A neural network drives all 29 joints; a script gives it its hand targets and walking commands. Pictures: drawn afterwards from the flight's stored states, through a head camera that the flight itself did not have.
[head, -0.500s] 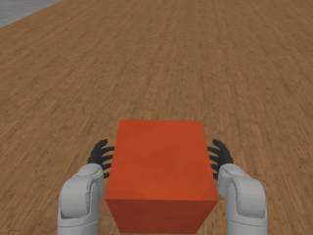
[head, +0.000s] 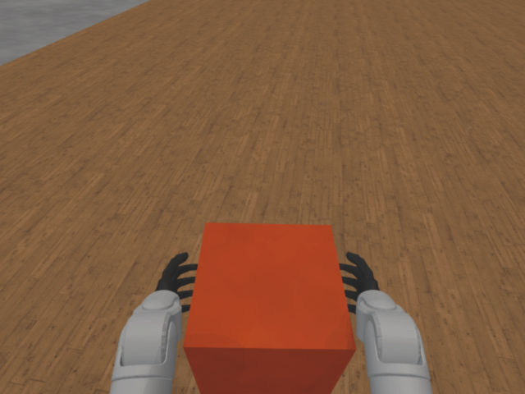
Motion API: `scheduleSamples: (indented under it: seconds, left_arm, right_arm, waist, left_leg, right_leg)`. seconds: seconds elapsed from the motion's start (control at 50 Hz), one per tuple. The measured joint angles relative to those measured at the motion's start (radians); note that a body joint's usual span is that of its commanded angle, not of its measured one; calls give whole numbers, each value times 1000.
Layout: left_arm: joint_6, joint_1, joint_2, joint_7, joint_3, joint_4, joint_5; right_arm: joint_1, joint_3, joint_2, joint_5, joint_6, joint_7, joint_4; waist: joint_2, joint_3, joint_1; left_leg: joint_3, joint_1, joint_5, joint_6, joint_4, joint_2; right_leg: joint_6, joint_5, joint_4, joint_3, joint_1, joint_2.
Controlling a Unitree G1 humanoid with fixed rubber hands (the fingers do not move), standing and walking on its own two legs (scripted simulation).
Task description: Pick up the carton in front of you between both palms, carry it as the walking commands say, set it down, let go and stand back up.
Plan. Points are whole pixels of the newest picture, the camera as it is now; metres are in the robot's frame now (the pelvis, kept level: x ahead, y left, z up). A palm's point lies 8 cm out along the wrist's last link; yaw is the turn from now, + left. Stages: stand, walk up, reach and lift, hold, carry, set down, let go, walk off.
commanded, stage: carry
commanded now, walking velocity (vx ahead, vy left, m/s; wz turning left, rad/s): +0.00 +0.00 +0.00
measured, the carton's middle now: (266, 316) +0.28 +0.00 -0.03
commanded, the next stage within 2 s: hold in 0.48 s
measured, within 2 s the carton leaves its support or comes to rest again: neither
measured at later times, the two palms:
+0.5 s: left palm (167, 303) +0.27 +0.15 +0.04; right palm (361, 304) +0.27 -0.14 +0.04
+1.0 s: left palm (152, 318) +0.25 +0.17 +0.02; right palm (338, 290) +0.30 -0.12 +0.02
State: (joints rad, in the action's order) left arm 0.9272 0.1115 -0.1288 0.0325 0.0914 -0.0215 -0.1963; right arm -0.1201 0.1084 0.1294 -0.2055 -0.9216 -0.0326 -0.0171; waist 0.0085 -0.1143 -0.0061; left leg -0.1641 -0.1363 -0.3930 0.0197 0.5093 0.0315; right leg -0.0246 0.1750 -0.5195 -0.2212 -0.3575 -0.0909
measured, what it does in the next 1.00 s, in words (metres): shifts its weight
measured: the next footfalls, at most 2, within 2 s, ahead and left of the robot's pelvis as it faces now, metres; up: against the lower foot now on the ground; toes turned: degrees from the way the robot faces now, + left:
none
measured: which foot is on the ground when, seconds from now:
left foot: down 0.00-1.00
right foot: down 0.00-1.00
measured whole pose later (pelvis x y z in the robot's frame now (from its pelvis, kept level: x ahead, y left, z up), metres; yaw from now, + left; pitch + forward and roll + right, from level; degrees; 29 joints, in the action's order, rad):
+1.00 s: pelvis -0.05 -0.04 +0.00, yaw +13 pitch -6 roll +0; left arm 0.52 0.52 -0.15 -0.08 0.44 0.59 -0.40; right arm -0.48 0.44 0.22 -0.39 -0.60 -0.02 0.43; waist 0.04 0.12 0.03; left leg 0.07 -0.16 -0.34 0.02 0.59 -0.01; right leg 0.00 0.16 -0.52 0.01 -0.26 0.01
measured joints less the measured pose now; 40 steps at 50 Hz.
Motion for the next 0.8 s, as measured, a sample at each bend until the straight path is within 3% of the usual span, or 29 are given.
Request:
scheduleSamples:
  seconds: [0.22,0.3,0.48,0.5,0.56,0.62,0.7,0.8]
  left_arm:
    - [-210,101,-13,-20,79,231,-51]
    - [-235,108,-15,-18,83,222,-48]
    - [-188,73,-9,-12,54,154,-31]
    - [-194,71,-9,-13,55,159,-28]
    - [-233,67,-8,-17,29,184,-30]
    - [-254,59,-7,-19,19,194,-30]
    - [-259,44,-4,-16,35,181,-24]
    - [-260,78,-8,-21,82,224,-28]
  right_arm:
    - [-96,75,13,-53,210,16,226]
    - [-105,79,15,-47,234,12,218]
    - [-73,52,9,-25,185,6,152]
    - [-69,51,9,-23,186,4,148]
    - [-26,46,2,-24,200,-2,109]
    - [-6,43,1,-20,214,-7,100]
    - [-23,30,3,-25,223,-6,125]
    - [-88,50,12,-50,225,3,200]
  waist:
    - [-2,37,3]
    - [-1,47,5]
    - [2,39,6]
    - [7,60,7]
    - [21,132,31]
    - [15,170,23]
    - [12,188,0]
    - [23,186,-6]
  left_leg:
    - [-6,-25,17,9,10,-7]
    - [-6,-36,17,11,18,-7]
    - [-6,-46,7,13,35,-5]
    - [-3,-23,9,14,27,-4]
    - [49,50,50,19,-37,-19]
    - [99,90,91,19,-89,-44]
    - [148,107,116,14,-108,-59]
    - [190,105,115,2,-83,-58]
  right_leg:
    - [-1,-34,17,6,-14,-5]
    - [-1,-39,18,6,-21,-6]
    - [2,-34,7,6,-28,-7]
    - [0,-51,21,14,-3,1]
    - [12,-76,91,133,97,46]
    - [40,-78,133,222,155,58]
    - [63,-69,153,271,190,65]
    - [47,-60,141,239,208,65]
